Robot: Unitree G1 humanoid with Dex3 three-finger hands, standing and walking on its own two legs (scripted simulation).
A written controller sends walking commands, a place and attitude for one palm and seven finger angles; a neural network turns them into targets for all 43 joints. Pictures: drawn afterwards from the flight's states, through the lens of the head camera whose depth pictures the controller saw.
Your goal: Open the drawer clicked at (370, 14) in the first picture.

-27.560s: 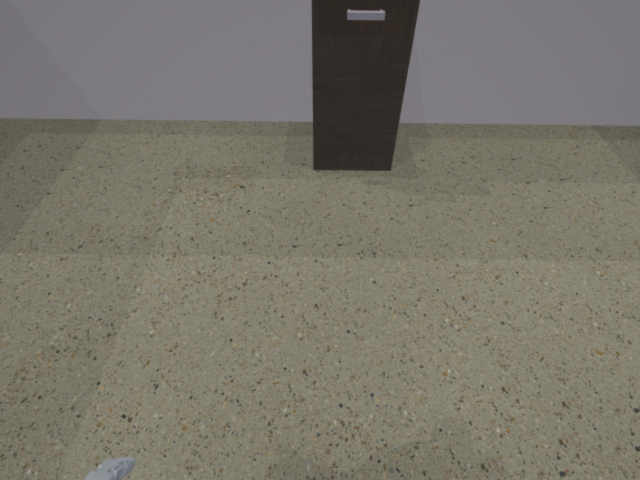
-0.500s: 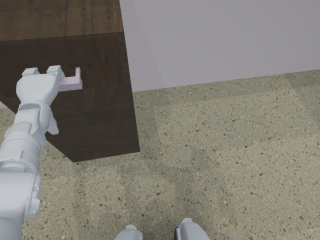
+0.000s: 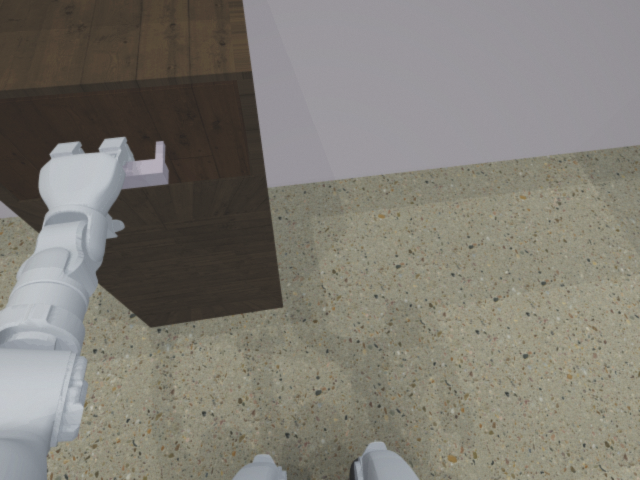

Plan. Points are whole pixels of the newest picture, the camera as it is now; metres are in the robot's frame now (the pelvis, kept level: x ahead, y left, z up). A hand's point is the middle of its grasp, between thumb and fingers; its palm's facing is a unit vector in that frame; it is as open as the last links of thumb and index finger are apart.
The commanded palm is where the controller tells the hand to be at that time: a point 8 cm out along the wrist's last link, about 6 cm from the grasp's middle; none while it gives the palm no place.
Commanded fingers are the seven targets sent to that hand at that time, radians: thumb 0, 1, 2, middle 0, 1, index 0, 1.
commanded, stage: close the thumb around the handle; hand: left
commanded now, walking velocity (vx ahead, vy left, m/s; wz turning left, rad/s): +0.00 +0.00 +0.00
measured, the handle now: (113, 164) +0.52 +0.27 +0.03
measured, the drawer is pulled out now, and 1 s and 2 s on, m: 0.00 0.03 0.17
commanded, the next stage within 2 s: pull the drawer open in 0.30 s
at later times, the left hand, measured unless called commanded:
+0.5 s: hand (105, 208) +0.46 +0.28 +0.01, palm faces -0.05 -0.01 -1.00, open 6.1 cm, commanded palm +0.43 +0.27 +0.06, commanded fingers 0.00 0.90 0.90 -0.40 -1.35 -0.40 -1.35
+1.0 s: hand (104, 231) +0.43 +0.27 +0.01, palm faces -0.02 -0.04 -1.00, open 6.1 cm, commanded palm +0.40 +0.27 +0.06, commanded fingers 0.00 0.90 0.90 -0.40 -1.35 -0.40 -1.35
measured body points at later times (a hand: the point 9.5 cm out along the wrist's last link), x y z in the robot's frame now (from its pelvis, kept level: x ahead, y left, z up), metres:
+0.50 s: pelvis +0.00 +0.00 +0.00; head +0.11 +0.01 +0.44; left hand +0.46 +0.28 +0.07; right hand +0.03 -0.28 -0.13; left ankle -0.03 +0.09 -0.69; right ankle +0.01 -0.14 -0.69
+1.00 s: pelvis +0.02 +0.01 +0.01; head +0.11 +0.01 +0.46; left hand +0.42 +0.27 +0.07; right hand +0.09 -0.26 -0.11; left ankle -0.03 +0.09 -0.69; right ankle +0.01 -0.14 -0.69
